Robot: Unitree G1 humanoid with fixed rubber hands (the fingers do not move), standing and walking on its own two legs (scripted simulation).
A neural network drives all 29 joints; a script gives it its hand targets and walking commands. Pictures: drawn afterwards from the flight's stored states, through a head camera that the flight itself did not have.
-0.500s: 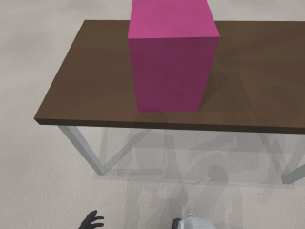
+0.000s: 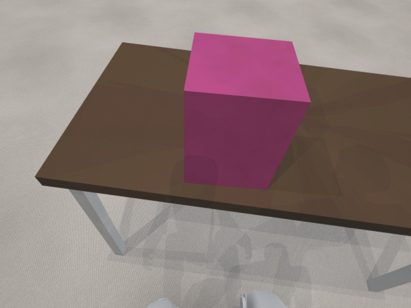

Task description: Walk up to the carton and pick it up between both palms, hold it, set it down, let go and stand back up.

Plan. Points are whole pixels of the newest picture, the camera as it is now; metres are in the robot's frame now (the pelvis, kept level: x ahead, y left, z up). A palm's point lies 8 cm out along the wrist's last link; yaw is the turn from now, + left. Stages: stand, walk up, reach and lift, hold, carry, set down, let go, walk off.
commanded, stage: walk up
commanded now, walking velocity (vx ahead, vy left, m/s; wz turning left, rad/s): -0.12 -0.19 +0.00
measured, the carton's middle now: (233, 117) +0.50 -0.01 +0.08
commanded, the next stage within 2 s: stand in 1.64 s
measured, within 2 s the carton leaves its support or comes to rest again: neither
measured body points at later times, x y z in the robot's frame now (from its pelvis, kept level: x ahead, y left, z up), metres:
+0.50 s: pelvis -0.04 -0.10 +0.01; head -0.04 -0.14 +0.46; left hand -0.03 +0.12 -0.12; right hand -0.04 -0.33 -0.16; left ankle -0.06 +0.05 -0.70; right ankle -0.06 -0.21 -0.73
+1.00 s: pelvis -0.02 +0.01 +0.00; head -0.01 +0.04 +0.45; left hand -0.11 +0.24 -0.16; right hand +0.07 -0.22 -0.13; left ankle +0.03 +0.10 -0.73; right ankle -0.06 -0.18 -0.71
